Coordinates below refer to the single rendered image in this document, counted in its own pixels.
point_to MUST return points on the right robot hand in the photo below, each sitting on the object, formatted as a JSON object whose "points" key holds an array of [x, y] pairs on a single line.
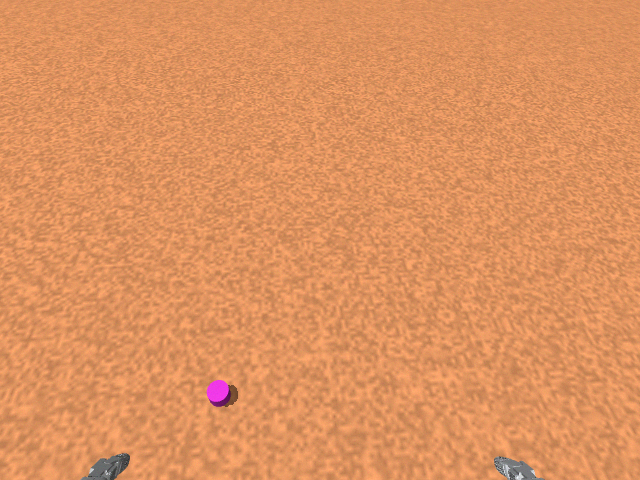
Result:
{"points": [[514, 470]]}

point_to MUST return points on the tin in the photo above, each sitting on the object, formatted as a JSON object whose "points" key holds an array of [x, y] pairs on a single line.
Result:
{"points": [[218, 393]]}

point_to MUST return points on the left robot hand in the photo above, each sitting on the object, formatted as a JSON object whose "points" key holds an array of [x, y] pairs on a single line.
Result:
{"points": [[108, 469]]}

